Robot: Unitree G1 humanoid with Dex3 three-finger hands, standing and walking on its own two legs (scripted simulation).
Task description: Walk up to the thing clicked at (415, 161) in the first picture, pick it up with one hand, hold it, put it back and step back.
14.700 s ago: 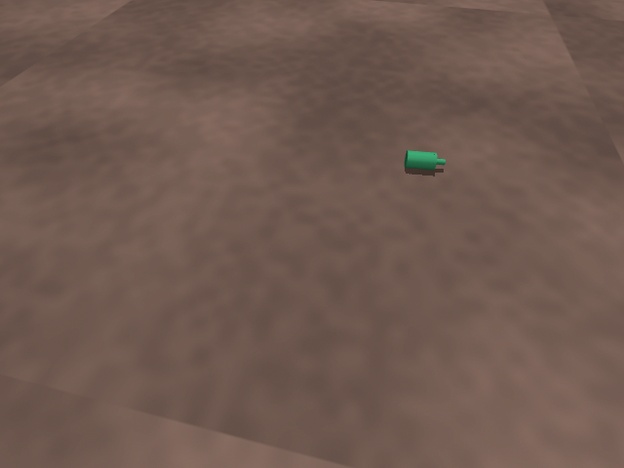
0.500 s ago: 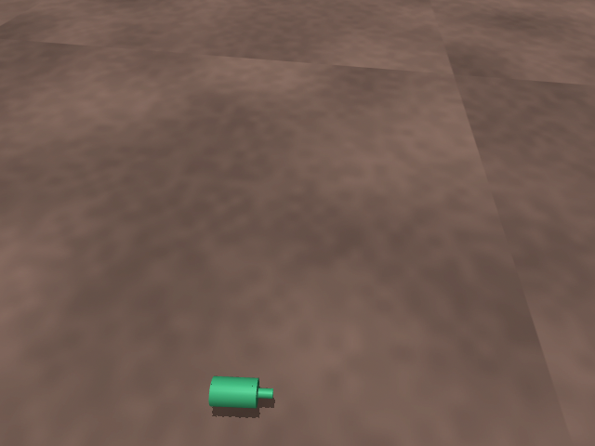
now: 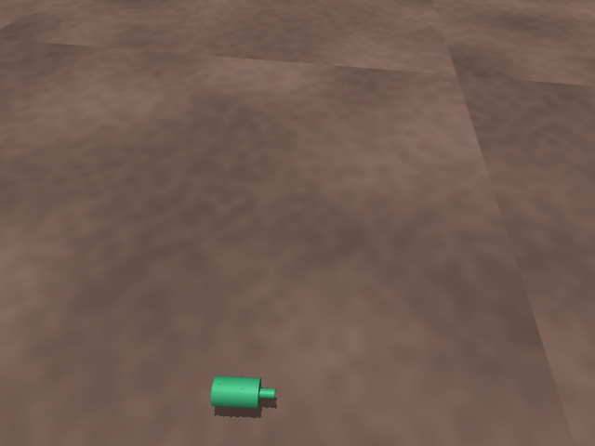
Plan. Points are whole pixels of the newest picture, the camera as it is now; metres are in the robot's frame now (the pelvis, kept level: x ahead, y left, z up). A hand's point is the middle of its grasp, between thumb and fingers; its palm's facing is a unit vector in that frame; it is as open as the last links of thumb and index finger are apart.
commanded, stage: stand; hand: left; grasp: from above
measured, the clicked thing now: (244, 392) +0.39 +0.17 -0.74
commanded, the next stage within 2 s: rise first in 0.14 s
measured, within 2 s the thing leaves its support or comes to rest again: neither
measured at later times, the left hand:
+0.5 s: hand out of the picture +0.15 +0.25 -0.18, palm faces -0.01 -0.94 -0.33, open 9.1 cm
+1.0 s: hand out of the picture +0.11 +0.25 -0.24, palm faces -0.17 -0.88 -0.45, open 14.1 cm
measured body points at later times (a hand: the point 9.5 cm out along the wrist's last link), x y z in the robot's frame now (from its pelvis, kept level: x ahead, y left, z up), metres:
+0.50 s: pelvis -0.02 -0.01 -0.02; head +0.05 +0.01 +0.42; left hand +0.15 +0.30 -0.15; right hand +0.08 -0.27 -0.14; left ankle +0.00 +0.10 -0.75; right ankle -0.02 -0.14 -0.75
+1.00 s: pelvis -0.02 -0.01 -0.10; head +0.09 +0.00 +0.33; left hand +0.12 +0.30 -0.21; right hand +0.15 -0.26 -0.20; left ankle +0.00 +0.10 -0.75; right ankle -0.02 -0.14 -0.75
